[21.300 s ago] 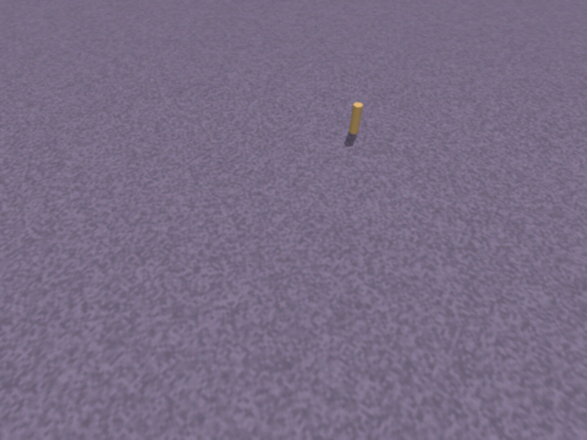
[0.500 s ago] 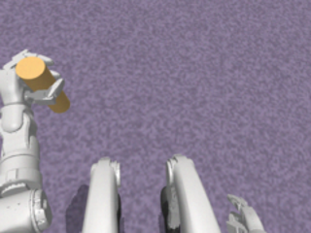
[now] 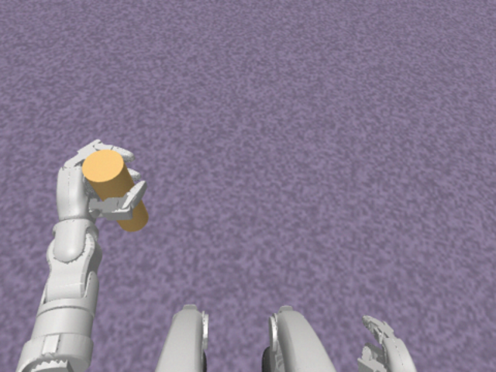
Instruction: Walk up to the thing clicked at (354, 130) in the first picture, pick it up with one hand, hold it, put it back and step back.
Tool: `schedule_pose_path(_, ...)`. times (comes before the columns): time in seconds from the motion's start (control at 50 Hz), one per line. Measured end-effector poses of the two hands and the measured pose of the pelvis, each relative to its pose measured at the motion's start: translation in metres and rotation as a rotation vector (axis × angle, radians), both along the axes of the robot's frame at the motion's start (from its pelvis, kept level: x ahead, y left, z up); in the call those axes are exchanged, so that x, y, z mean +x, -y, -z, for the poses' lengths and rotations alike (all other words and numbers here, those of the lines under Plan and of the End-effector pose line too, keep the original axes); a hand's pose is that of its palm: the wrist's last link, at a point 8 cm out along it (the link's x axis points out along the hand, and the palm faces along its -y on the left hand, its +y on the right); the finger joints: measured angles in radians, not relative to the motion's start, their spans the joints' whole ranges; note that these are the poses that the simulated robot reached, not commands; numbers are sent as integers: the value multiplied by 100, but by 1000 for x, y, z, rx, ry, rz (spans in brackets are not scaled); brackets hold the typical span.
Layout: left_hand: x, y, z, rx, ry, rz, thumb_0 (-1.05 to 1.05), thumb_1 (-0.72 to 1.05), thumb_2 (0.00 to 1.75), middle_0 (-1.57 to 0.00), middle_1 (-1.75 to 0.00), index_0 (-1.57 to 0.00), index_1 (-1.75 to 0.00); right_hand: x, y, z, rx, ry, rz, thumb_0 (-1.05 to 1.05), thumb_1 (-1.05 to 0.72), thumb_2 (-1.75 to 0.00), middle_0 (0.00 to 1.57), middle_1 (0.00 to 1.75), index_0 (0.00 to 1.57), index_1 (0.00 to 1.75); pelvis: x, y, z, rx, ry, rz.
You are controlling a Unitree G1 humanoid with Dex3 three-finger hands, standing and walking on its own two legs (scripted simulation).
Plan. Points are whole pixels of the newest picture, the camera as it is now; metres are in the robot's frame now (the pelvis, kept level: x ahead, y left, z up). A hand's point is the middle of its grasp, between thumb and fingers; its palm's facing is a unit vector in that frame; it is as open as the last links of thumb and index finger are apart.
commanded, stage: lift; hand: left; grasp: from the side
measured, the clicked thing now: (120, 196) +0.39 +0.21 +0.00
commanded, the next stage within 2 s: hold in 0.88 s
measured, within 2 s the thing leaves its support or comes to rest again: neither
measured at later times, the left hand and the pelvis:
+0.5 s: hand (117, 167) +0.38 +0.18 +0.11, palm faces +0.16 -0.99 -0.04, open 7.4 cm; pelvis +0.02 +0.00 +0.07, yaw +1 degrees
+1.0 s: hand (120, 153) +0.38 +0.17 +0.14, palm faces +0.17 -0.99 -0.02, open 7.4 cm; pelvis +0.04 -0.01 +0.09, yaw +1 degrees
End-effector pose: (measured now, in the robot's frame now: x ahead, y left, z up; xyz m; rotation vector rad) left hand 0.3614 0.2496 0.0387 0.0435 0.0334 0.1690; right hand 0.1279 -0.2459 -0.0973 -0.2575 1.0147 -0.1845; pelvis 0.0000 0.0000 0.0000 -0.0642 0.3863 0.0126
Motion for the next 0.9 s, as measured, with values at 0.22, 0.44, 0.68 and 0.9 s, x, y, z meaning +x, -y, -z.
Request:
schedule_pose_path(0.22, -5, 8, -38, -1, -19, 22, 2, -9, 109, -86, -105, -89, -105, 3, -1, -38, 16, 3, -7, 1, -92, -90, 20, 30, 20, 30, 11, -2, -39, 8, 73, -3)
schedule_pose_path(0.44, -10, 16, -65, -2, 3, 8, 2, -9, 109, -86, -105, -89, -105, 5, -4, -60, 29, 1, -23, 1, -92, -90, 20, 30, 20, 30, 19, 2, -63, 21, 127, -10)
schedule_pose_path(0.68, -13, 26, -85, -19, 9, 4, 2, -9, 109, -86, -105, -89, -105, 16, -3, -78, 45, 32, -29, 1, -92, -90, 20, 30, 20, 30, 26, 6, -80, 31, 169, -10)
schedule_pose_path(0.9, -14, 30, -96, -19, 18, 2, 2, -8, 108, -86, -106, -89, -105, 26, 2, -87, 45, 44, -37, 1, -92, -90, 20, 30, 20, 30, 33, 9, -89, 37, 195, -10)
